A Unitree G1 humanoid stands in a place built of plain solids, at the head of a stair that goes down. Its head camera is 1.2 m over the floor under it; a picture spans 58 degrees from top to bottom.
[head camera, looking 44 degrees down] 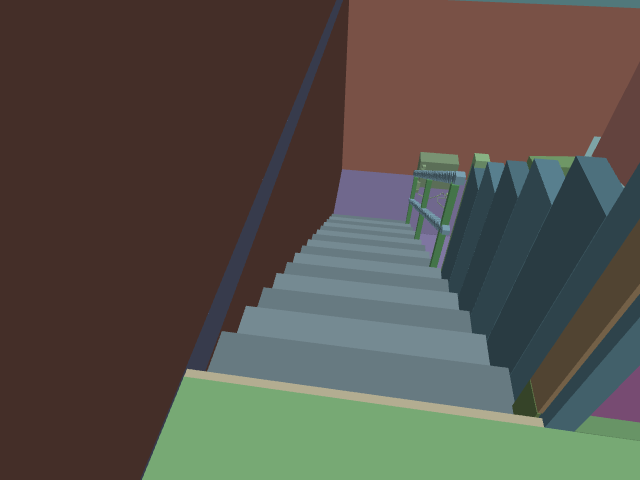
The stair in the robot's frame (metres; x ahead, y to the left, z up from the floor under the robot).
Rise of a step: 0.18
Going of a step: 0.26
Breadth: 1.04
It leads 8 degrees to the right of straight ahead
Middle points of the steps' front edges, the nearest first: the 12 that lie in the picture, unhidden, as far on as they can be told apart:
0.60 -0.11 0.00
0.86 -0.15 -0.18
1.11 -0.18 -0.35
1.36 -0.22 -0.53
1.62 -0.26 -0.70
1.87 -0.30 -0.88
2.13 -0.33 -1.05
2.38 -0.37 -1.23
2.64 -0.41 -1.41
2.89 -0.45 -1.58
3.14 -0.49 -1.76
3.40 -0.52 -1.93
